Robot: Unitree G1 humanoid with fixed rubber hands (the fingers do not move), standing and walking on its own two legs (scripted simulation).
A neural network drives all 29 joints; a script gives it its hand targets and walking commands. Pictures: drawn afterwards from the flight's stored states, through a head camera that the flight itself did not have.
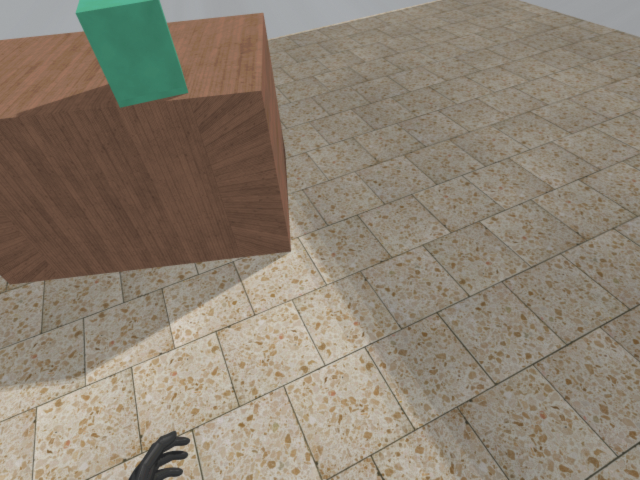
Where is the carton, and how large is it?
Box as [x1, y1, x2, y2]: [76, 0, 187, 107]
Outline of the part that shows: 79,0 76,14 120,107 187,92 181,68 159,0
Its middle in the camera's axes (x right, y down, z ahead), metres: -0.54 -0.56 +1.13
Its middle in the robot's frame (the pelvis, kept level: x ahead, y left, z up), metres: +1.27 +0.50 +0.09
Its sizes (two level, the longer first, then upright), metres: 0.210 0.200 0.250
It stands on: a pedestal, 0.72 m high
